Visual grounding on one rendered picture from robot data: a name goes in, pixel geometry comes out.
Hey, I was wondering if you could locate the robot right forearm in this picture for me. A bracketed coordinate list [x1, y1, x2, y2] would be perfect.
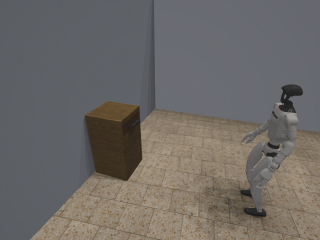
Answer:
[253, 120, 270, 135]

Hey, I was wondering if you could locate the robot left shin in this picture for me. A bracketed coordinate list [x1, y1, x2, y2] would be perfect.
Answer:
[249, 185, 263, 213]

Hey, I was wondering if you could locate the cabinet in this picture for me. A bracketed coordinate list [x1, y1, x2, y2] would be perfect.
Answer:
[84, 101, 142, 181]

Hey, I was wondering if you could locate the left robot upper arm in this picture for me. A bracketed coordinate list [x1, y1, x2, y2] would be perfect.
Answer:
[282, 113, 299, 148]

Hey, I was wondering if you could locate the robot left hand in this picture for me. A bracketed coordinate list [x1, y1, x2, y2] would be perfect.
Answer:
[252, 168, 273, 187]

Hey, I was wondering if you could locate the robot right hand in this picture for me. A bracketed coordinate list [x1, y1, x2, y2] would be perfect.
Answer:
[241, 131, 257, 144]

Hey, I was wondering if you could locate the robot left forearm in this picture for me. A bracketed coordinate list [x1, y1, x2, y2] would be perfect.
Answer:
[267, 142, 294, 172]

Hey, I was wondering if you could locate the robot right foot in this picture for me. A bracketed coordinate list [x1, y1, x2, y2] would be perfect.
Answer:
[241, 189, 252, 197]

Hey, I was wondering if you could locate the drawer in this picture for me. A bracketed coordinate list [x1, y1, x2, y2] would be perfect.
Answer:
[122, 111, 139, 136]

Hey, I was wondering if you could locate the handle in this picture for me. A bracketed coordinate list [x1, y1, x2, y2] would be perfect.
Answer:
[129, 120, 140, 128]

